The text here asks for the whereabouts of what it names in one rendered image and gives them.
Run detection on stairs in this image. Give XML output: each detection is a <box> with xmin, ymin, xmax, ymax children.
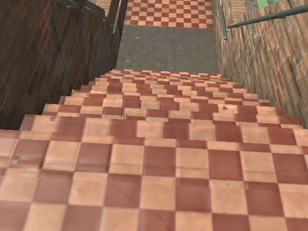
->
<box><xmin>19</xmin><ymin>68</ymin><xmax>308</xmax><ymax>146</ymax></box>

